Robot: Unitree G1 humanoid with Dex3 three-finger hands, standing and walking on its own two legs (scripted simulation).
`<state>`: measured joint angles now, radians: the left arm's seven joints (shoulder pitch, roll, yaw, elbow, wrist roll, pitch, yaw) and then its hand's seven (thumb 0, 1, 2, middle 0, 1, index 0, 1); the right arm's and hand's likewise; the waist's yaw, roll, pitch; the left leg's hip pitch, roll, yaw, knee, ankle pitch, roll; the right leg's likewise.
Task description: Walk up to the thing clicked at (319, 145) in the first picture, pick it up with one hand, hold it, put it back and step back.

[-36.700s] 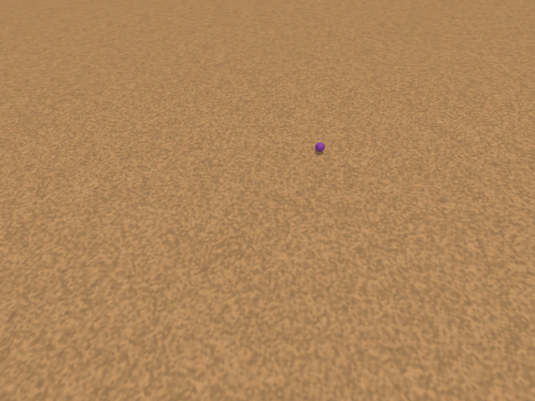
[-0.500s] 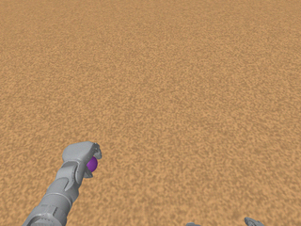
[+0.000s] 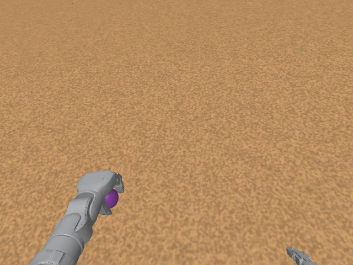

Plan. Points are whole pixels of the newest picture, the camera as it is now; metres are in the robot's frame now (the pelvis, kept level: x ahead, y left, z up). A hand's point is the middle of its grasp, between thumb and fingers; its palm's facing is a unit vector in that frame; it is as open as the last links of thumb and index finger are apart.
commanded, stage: hold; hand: left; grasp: from above
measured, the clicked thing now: (107, 198) +0.33 +0.22 -0.08
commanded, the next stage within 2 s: crouch in 1.34 s
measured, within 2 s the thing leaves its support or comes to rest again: neither
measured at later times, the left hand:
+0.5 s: hand (103, 204) +0.29 +0.21 -0.03, palm faces -0.43 -0.06 -0.90, open 7.5 cm
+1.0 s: hand (100, 200) +0.29 +0.21 -0.01, palm faces -0.44 -0.07 -0.90, open 7.5 cm
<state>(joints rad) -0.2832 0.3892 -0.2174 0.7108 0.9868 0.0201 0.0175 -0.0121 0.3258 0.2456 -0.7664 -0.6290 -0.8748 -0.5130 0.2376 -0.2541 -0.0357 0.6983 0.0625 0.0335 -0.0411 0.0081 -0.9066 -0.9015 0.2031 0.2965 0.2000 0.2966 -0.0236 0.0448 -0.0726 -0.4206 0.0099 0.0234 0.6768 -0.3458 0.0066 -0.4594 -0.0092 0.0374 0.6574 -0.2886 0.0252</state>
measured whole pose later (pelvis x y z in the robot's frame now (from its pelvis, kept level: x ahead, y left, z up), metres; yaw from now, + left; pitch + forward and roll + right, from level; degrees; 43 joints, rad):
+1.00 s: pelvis +0.00 -0.01 +0.01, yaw +0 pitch +1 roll +0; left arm -0.22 0.40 -0.22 0.56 0.97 0.02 -0.07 -0.01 0.34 0.22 -0.77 -0.62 -0.88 -0.50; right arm 0.18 -0.25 -0.02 0.67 0.08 0.05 -0.06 0.01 -0.91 -0.91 0.20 0.30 0.20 0.30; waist 0.01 0.05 -0.02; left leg -0.25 0.01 0.03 0.51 -0.27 0.00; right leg -0.30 -0.01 0.04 0.52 -0.23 0.02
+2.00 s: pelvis -0.03 -0.01 -0.08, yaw +1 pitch +20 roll -1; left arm -0.57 0.39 -0.15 1.14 1.15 -0.06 0.32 -0.01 0.35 0.23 -0.73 -0.65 -0.86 -0.53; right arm 0.24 -0.27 -0.07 0.71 0.00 0.03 -0.01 0.01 -0.90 -0.90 0.20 0.30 0.20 0.30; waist -0.08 0.01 -0.14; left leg -1.02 0.01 -0.01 1.17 -0.49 0.00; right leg -1.05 0.00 0.01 1.14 -0.43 0.02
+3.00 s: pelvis -0.08 +0.00 -0.36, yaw -1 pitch +37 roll -6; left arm -1.00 0.68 0.07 1.42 1.26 -0.17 0.35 0.00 0.33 0.31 -0.70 -0.69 -0.84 -0.56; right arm 0.20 -0.27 0.01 0.73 -0.11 -0.06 0.13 0.00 -0.91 -0.90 0.20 0.30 0.20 0.30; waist -0.26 0.01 -0.10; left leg -2.16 -0.02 -0.08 2.22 -0.71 0.00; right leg -2.15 -0.01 -0.03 2.12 -0.63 0.04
